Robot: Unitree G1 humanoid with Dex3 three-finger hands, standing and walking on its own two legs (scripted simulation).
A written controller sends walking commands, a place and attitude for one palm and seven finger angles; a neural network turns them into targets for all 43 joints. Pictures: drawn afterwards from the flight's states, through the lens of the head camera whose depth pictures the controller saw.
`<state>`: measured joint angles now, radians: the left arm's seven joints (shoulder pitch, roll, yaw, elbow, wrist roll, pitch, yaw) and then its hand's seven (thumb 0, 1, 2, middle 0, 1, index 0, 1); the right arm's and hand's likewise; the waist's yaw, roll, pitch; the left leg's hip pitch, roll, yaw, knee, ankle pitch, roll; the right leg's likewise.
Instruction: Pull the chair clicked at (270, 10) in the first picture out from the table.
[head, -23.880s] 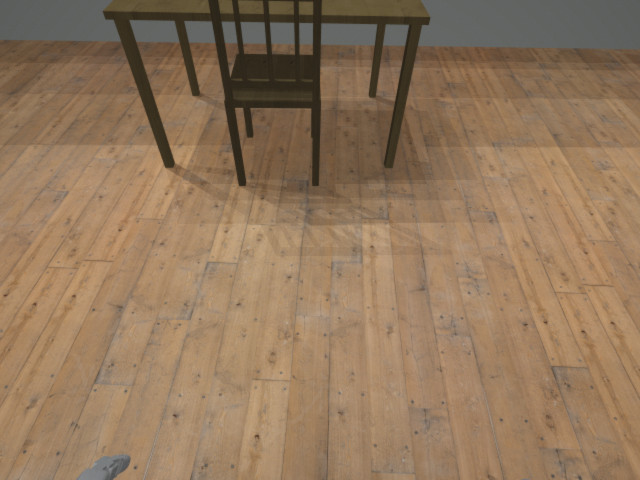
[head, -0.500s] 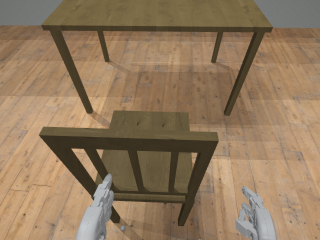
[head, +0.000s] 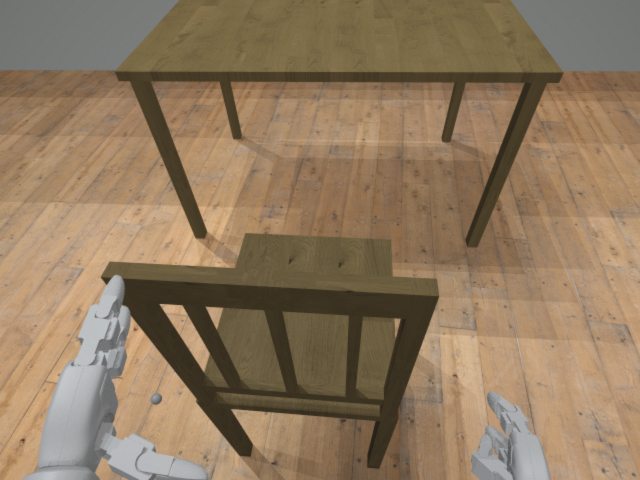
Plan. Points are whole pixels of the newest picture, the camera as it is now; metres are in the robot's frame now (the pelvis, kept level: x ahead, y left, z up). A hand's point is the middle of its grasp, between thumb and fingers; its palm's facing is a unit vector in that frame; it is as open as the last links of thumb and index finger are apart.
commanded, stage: draw the hand back to the body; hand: left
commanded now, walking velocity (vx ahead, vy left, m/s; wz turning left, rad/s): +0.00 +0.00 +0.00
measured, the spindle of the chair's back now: (283, 352) +0.31 +0.09 -0.06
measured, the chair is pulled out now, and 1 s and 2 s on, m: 0.66 0.66 0.66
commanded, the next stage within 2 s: step back with the hand held close in 0.98 s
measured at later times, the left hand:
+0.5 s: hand (45, 331) +0.20 +0.25 +0.18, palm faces +0.41 -0.79 -0.45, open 10.8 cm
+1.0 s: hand (28, 301) +0.22 +0.26 +0.21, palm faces +0.43 -0.76 -0.48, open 7.4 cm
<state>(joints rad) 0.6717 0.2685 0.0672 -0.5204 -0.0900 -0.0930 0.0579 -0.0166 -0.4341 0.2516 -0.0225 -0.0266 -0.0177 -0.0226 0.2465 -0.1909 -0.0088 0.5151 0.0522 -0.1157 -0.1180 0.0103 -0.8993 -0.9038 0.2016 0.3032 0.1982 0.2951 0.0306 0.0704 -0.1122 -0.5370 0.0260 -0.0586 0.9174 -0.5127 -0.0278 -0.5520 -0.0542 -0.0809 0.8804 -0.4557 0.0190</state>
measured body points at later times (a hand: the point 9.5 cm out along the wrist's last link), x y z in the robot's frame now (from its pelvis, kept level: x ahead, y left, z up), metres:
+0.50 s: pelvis +0.02 +0.01 +0.04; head +0.01 -0.02 +0.49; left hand +0.18 +0.29 +0.21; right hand +0.21 -0.20 -0.04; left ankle -0.03 +0.13 -0.69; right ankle -0.01 -0.13 -0.69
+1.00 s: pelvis +0.02 +0.01 +0.05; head +0.03 -0.02 +0.49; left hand +0.19 +0.30 +0.24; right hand +0.21 -0.22 -0.05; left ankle -0.03 +0.13 -0.69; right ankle -0.01 -0.13 -0.69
